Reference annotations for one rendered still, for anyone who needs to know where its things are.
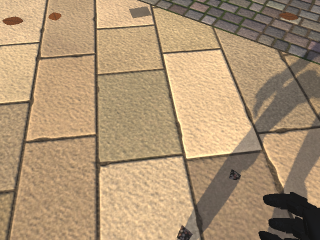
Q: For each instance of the right robot hand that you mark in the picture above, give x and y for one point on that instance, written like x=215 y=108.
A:
x=307 y=228

